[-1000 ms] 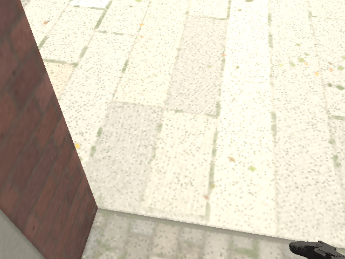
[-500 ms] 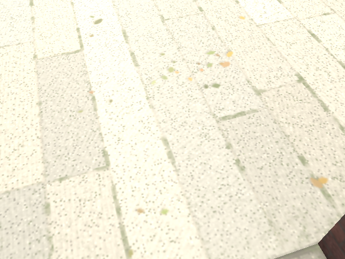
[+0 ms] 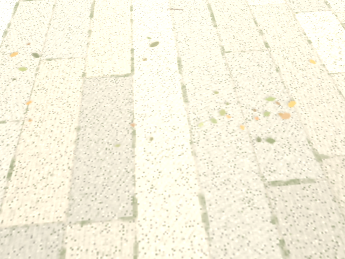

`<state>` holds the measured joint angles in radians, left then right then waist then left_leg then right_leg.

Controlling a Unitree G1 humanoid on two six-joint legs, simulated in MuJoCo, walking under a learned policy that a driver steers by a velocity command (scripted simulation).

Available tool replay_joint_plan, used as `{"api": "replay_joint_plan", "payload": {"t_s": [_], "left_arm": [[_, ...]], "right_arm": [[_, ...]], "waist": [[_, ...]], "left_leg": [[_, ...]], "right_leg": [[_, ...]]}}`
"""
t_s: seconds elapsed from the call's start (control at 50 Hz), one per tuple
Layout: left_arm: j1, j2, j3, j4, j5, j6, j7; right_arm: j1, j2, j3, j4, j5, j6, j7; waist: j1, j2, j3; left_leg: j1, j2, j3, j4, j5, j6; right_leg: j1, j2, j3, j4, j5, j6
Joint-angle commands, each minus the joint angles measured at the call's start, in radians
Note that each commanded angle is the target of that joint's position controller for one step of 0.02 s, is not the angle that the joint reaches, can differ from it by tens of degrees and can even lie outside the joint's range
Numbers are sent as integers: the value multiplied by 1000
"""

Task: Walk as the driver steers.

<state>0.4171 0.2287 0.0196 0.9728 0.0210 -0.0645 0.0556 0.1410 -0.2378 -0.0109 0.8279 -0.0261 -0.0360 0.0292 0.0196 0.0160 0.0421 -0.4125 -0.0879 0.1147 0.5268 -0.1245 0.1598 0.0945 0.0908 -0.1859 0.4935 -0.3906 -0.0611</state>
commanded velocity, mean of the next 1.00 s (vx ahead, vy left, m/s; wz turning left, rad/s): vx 0.11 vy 0.00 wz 0.10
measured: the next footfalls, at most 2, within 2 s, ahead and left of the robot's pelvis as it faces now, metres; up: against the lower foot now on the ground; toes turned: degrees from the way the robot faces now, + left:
right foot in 0.44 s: +0.28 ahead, -0.12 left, +0.00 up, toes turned +5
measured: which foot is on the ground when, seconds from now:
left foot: down 0.00-1.00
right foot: down 0.00-0.00, up 0.02-0.42, down 0.44-1.00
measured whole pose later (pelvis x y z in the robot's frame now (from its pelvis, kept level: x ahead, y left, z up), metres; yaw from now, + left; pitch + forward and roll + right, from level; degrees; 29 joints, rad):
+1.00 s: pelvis +0.20 -0.03 +0.02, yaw +6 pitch -1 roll -1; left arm 0.24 0.18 -0.02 1.07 -0.01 -0.02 0.03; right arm 0.28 -0.20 0.00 1.12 -0.01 -0.02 -0.04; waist 0.01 0.02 0.02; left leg -0.06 -0.03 -0.02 0.40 -0.32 0.04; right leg -0.22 0.03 -0.03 0.40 -0.17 -0.03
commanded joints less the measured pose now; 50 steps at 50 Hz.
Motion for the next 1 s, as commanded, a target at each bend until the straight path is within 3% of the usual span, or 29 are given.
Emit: {"api": "replay_joint_plan", "payload": {"t_s": [0.02,0.04,0.06,0.08,0.1,0.12,0.16,0.24,0.32,0.4,0.42,0.44,0.46,0.48,0.5,0.52,0.56,0.58,0.62,0.66,0.74,1.0], "left_arm": [[-4,86,20,-133,-19,-19,-10],[-19,132,18,-142,4,-23,-24],[-80,131,15,-160,-6,-29,-31],[-80,137,17,-156,-9,-30,-37],[-90,132,19,-157,3,-13,-40],[-72,118,14,-148,15,12,-43],[-56,87,8,-144,12,41,-49],[-117,70,1,-153,2,47,-49],[-201,75,0,-163,-9,51,-38],[-189,83,2,-143,-6,41,-21],[-150,76,1,-124,-3,35,-18],[-103,85,2,-105,5,23,-14],[-50,144,11,-97,7,8,-4],[-119,168,13,-102,-17,17,-11],[-147,97,-8,-114,-25,21,-14],[-168,75,-21,-113,-20,21,-16],[-206,79,-29,-102,-14,28,-11],[-203,82,-28,-92,-20,28,-12],[-199,99,-20,-78,-28,30,-16],[-179,87,-18,-54,-29,26,-18],[-161,67,-19,-16,-30,20,-21],[-140,37,-26,85,-28,37,-18]], "right_arm": [[339,-265,-85,46,-5,7,-25],[306,-263,-96,33,36,6,-22],[218,-214,-85,12,31,5,-29],[162,-135,-63,9,23,8,-28],[136,-107,-51,8,19,0,-27],[131,-106,-47,10,20,-9,-27],[155,-137,-51,29,12,-26,-22],[170,-141,-44,47,12,-22,-23],[200,-138,-39,66,9,-8,-29],[179,-130,-34,80,6,5,-42],[159,-124,-31,82,14,6,-47],[155,-112,-25,84,21,3,-51],[203,-83,-15,67,29,-9,-48],[321,-27,-10,108,27,-1,-54],[265,-78,-18,125,15,16,-69],[225,-86,-23,125,17,25,-71],[198,-72,-19,141,18,36,-63],[207,-57,-10,153,11,39,-58],[210,-63,-5,177,8,36,-55],[194,-69,-5,199,15,28,-59],[181,-71,-5,227,20,15,-66],[197,-44,4,281,19,13,-75]], "waist": [[-83,263,-257],[-104,21,-303],[-73,-31,-168],[-22,-95,-52],[5,-103,-3],[16,-80,12],[26,-27,-11],[5,48,-62],[-45,81,-88],[-43,82,-57],[-16,67,-49],[10,24,-59],[-13,-67,-124],[-70,-185,-167],[-31,-160,-165],[-30,-155,-126],[-52,-156,-82],[-55,-152,-77],[-42,-102,-27],[-27,-50,-12],[-14,-29,-51],[-5,-7,1]], "left_leg": [[753,409,-635,-28,553,274],[680,444,-691,-104,556,352],[530,427,-585,-164,494,311],[354,383,-492,-225,483,244],[260,335,-419,-249,501,191],[177,295,-352,-270,550,163],[139,248,-266,-272,723,144],[225,185,-167,-232,833,56],[310,200,-174,-202,758,23],[340,250,-244,-130,658,31],[325,245,-255,-93,592,13],[280,222,-260,-53,464,-27],[232,178,-237,6,188,-64],[198,66,-167,51,-237,-83],[200,59,-146,65,-314,-90],[215,59,-150,58,-295,-90],[265,79,-160,-35,-198,-86],[293,93,-171,-81,-152,-92],[262,120,-201,-122,-101,-102],[228,134,-213,-145,-69,-108],[222,151,-223,-176,-31,-101],[226,169,-232,-205,2,-83]], "right_leg": [[-674,3,83,1057,-176,106],[-740,-39,260,1096,-102,73],[-752,-93,272,1024,-24,61],[-706,-120,246,906,1,49],[-662,-143,243,818,6,50],[-587,-149,225,754,16,59],[-528,-134,190,666,65,73],[-527,-135,156,412,191,83],[-504,-125,148,263,260,74],[-434,-106,162,104,182,43],[-366,-107,166,-8,235,28],[-246,-149,213,-137,426,15],[-125,-316,371,-117,743,-14],[-106,-416,464,-71,966,-144],[-162,-433,506,-107,874,-181],[-220,-401,488,-140,754,-167],[-303,-317,414,-182,508,-92],[-327,-283,391,-202,374,-59],[-336,-230,358,-225,187,-20],[-279,-210,336,-200,271,-12],[-184,-206,312,-142,456,-20],[-220,-183,293,-136,377,-2]]}}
